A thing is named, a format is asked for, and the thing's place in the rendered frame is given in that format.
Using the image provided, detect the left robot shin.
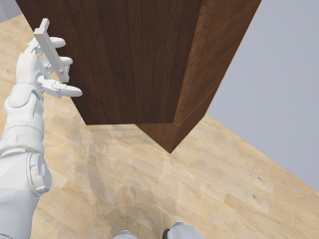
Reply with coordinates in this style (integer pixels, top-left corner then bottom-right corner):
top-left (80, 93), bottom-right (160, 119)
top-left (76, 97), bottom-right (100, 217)
top-left (120, 230), bottom-right (132, 235)

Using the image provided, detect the left robot forearm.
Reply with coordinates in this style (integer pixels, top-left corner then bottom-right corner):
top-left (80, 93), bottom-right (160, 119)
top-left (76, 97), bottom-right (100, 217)
top-left (0, 83), bottom-right (45, 158)

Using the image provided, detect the robot left upper arm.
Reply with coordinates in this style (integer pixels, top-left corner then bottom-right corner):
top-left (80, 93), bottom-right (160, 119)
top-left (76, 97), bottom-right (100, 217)
top-left (0, 151), bottom-right (52, 239)

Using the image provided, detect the robot left hand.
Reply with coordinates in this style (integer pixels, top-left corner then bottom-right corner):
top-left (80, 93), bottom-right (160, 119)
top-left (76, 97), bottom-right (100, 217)
top-left (16, 37), bottom-right (83, 99)

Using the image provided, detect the cupboard door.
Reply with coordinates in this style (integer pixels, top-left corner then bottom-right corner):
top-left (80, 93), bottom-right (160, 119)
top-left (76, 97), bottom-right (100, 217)
top-left (15, 0), bottom-right (203, 125)

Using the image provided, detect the handle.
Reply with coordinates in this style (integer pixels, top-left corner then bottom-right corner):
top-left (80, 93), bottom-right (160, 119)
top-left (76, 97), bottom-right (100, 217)
top-left (33, 18), bottom-right (70, 83)

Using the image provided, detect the right robot thigh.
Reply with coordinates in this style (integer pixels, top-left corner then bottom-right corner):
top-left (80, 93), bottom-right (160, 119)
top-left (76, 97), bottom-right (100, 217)
top-left (167, 224), bottom-right (204, 239)

